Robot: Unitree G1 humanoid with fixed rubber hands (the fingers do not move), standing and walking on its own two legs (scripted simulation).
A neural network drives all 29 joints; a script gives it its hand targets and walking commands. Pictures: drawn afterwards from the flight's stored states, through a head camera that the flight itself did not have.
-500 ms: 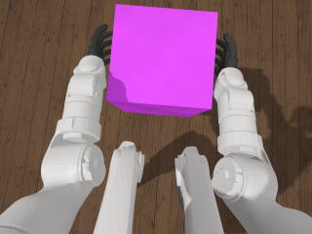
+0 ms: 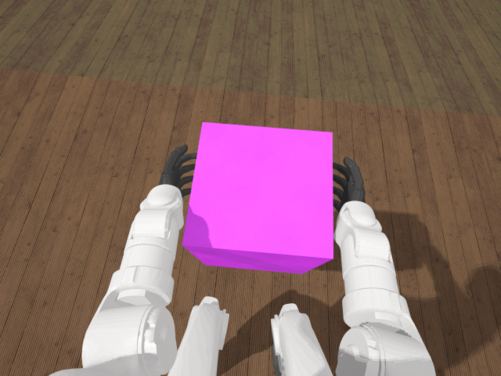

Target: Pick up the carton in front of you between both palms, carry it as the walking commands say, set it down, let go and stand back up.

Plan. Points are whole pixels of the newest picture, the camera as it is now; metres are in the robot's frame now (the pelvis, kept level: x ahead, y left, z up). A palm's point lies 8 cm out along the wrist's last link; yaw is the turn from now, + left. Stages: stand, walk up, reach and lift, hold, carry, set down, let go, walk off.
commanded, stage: reach and lift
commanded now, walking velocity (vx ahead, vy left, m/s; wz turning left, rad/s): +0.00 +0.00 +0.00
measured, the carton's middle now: (259, 208) +0.41 +0.01 -0.10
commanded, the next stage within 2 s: hold in 1.72 s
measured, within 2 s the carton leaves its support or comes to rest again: neither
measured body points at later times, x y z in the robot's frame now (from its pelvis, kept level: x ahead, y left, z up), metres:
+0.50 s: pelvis +0.04 +0.00 +0.12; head +0.08 +0.00 +0.57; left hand +0.37 +0.15 +0.10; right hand +0.37 -0.15 +0.11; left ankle +0.07 +0.13 -0.58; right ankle +0.06 -0.14 -0.58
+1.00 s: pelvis +0.05 +0.00 +0.16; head +0.02 +0.00 +0.61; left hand +0.35 +0.16 +0.17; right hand +0.36 -0.15 +0.17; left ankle +0.07 +0.13 -0.58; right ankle +0.06 -0.14 -0.58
